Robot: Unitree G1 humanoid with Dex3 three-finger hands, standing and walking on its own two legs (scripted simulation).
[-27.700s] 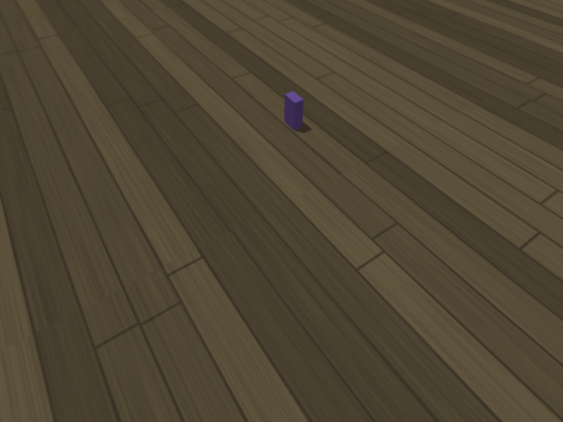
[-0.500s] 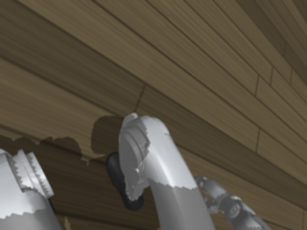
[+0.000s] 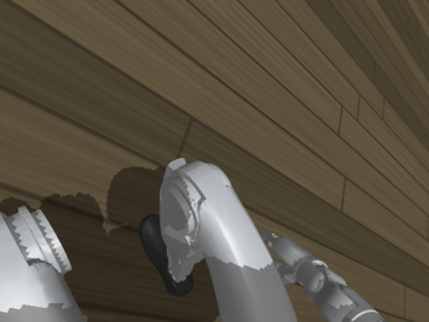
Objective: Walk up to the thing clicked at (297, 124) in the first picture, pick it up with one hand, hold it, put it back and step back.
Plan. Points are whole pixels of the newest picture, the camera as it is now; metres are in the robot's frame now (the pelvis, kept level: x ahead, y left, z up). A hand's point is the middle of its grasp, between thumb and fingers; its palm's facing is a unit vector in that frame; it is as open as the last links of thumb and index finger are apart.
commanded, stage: lower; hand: left
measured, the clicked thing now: out of the picture +0.51 +0.37 -0.18
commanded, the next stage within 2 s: loosen in 0.32 s
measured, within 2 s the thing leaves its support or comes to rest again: rests again in 0.62 s
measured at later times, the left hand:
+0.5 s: hand out of the picture +0.48 +0.38 -0.15, palm faces +0.59 -0.80 +0.00, open 12.8 cm
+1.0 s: hand out of the picture +0.48 +0.38 -0.15, palm faces +0.61 -0.80 +0.01, open 16.7 cm
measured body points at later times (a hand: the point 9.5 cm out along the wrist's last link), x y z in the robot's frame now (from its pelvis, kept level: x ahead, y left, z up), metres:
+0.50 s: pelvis +0.00 +0.00 +0.00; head +0.26 +0.18 +0.32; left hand +0.44 +0.42 -0.14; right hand +0.16 -0.25 -0.04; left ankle +0.07 +0.13 -0.27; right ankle +0.12 -0.11 -0.27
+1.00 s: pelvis +0.00 +0.00 +0.00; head +0.25 +0.18 +0.32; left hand +0.44 +0.42 -0.14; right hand +0.16 -0.24 -0.04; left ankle +0.07 +0.13 -0.27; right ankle +0.12 -0.11 -0.27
